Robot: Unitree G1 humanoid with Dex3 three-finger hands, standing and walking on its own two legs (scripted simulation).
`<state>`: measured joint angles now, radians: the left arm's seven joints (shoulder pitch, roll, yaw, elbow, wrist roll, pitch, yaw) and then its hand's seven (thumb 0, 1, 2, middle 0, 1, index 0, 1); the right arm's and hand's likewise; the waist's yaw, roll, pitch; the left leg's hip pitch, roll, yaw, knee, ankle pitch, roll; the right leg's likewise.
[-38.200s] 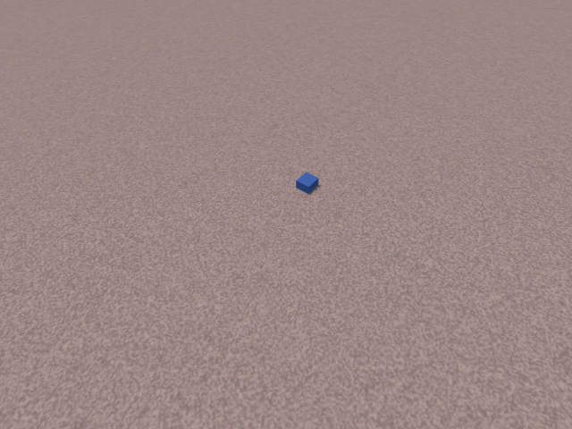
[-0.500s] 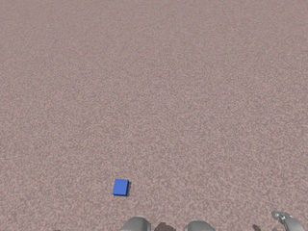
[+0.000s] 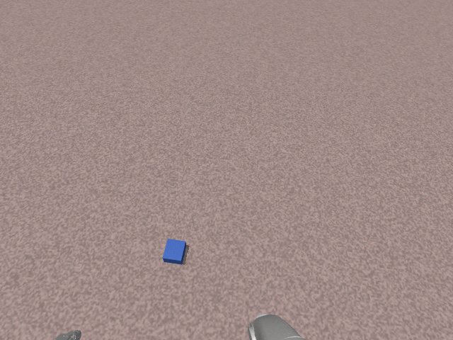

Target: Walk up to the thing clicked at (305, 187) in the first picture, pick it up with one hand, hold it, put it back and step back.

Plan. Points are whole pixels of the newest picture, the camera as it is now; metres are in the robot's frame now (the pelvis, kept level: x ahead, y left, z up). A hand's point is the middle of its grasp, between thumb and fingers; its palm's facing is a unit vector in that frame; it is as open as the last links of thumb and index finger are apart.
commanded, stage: step back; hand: left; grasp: from above
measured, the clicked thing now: (174, 251) +0.55 +0.21 -0.74
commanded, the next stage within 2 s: none
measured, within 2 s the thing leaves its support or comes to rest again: neither
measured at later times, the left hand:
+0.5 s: hand out of the picture -0.01 +0.25 -0.13, palm faces -0.08 -0.90 -0.44, open 7.4 cm
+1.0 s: hand out of the picture -0.21 +0.28 -0.17, palm faces -0.14 -0.91 -0.39, open 7.4 cm
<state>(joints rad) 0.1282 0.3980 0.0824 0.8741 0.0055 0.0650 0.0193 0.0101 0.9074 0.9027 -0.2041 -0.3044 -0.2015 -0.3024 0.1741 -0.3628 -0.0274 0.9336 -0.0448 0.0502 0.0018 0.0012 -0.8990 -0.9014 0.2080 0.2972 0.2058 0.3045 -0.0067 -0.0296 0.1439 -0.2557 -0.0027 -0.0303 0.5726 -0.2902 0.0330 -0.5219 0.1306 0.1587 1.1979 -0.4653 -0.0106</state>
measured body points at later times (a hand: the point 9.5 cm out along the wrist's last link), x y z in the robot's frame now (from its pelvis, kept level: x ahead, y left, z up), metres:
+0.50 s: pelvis -0.14 +0.00 +0.00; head -0.09 -0.03 +0.44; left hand -0.01 +0.30 -0.10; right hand -0.07 -0.33 -0.14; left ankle -0.18 +0.15 -0.67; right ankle -0.10 -0.12 -0.73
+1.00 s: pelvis -0.32 +0.01 -0.02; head -0.26 +0.02 +0.43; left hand -0.20 +0.32 -0.14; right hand -0.22 -0.32 -0.11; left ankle -0.21 +0.12 -0.73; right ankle -0.38 -0.12 -0.73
